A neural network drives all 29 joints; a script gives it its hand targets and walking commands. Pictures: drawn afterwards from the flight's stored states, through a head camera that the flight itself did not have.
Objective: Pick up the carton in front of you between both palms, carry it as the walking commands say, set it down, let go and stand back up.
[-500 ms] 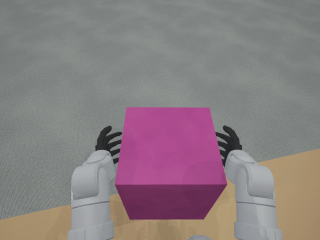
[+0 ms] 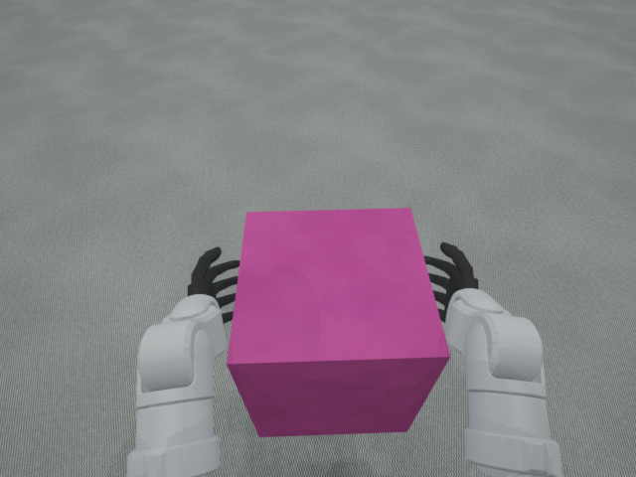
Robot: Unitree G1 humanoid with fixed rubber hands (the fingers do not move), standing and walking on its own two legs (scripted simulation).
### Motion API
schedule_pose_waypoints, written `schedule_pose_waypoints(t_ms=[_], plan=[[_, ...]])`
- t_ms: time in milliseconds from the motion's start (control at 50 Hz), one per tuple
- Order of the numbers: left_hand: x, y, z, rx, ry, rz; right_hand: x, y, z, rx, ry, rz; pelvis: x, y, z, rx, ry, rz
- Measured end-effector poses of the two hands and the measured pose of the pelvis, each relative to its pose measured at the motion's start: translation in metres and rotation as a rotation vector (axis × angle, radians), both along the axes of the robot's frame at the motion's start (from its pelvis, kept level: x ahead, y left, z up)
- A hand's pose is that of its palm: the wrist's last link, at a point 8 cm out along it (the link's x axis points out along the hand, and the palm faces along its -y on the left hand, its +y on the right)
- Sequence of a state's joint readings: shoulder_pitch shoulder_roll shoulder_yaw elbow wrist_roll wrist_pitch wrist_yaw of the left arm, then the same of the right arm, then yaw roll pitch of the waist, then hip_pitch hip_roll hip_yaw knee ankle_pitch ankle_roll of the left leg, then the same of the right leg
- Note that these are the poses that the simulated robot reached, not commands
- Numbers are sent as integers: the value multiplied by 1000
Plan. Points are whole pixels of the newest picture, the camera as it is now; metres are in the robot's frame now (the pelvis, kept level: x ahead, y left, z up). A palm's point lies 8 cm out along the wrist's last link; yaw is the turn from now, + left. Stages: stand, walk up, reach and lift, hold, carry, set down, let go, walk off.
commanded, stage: carry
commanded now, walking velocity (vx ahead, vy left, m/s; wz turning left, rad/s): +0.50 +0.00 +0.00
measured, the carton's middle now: (331, 328) +0.33 +0.02 +0.01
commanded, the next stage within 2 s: none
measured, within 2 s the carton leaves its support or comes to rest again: neither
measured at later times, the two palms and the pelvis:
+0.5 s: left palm (258, 156) +0.67 +0.16 +0.06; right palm (420, 167) +0.64 -0.14 +0.06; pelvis +0.34 +0.04 -0.02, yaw -2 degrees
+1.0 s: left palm (287, 89) +0.92 +0.13 +0.07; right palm (416, 90) +0.92 -0.17 +0.07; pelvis +0.66 -0.02 +0.00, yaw +1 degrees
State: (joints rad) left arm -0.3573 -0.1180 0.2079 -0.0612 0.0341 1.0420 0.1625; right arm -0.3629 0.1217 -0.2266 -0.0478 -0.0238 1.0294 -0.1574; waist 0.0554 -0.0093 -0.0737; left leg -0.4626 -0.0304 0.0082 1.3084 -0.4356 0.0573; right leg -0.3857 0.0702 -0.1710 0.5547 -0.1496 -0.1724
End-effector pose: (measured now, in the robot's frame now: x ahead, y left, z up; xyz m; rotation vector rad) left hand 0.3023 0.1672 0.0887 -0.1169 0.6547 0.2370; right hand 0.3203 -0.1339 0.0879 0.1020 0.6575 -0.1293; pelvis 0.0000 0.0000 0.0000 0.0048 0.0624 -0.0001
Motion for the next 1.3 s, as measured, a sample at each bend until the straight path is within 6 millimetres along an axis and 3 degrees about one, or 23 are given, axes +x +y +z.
schedule_pose_waypoints(t_ms=[100,220,300,360,400,480,560,740,840,920,1000,1140,1220,1300], plan=[[60,1,-5,-16,22,10,59,2,-8,26,24,-10,59,-2,7,16,10,1],[156,-3,6,-4,-40,-32,142,-3,-2,19,-38,-45,141,8,7,21,30,-17],[226,2,6,1,-94,-56,207,1,-1,6,-93,-59,207,19,-8,10,33,-24],[281,7,-7,0,-115,-82,255,6,-8,-9,-114,-74,260,28,-27,1,17,-42],[311,5,-18,-3,-86,-111,280,6,-16,-25,-85,-88,283,31,-31,18,24,-34],[353,-4,-32,-30,-5,-141,309,-2,-29,-11,-1,-138,324,38,-21,2,19,-36],[393,-11,-32,-62,11,-135,344,-9,-27,2,13,-169,367,39,-11,-14,19,-40],[503,-16,-1,-23,-92,-109,470,-15,7,0,-90,-108,485,18,-5,-24,24,-40],[565,-28,-2,-17,-118,-78,538,-27,-1,7,-116,-80,569,-6,-23,-13,20,-13],[595,-35,-16,8,-28,-63,575,-35,-19,5,-26,-46,617,-18,-18,-21,26,2],[615,-37,-18,25,45,-53,604,-36,-20,-16,43,-7,661,-25,-4,-1,27,13],[679,-33,7,33,-17,-55,666,-33,0,-11,-18,-10,748,-19,4,13,23,-2],[731,-26,10,24,-52,-72,713,-25,7,-20,-53,-29,806,-8,-2,10,11,-4],[794,-9,-3,10,-71,-86,772,-8,1,-42,-71,-38,870,10,-21,-4,-3,-24]])
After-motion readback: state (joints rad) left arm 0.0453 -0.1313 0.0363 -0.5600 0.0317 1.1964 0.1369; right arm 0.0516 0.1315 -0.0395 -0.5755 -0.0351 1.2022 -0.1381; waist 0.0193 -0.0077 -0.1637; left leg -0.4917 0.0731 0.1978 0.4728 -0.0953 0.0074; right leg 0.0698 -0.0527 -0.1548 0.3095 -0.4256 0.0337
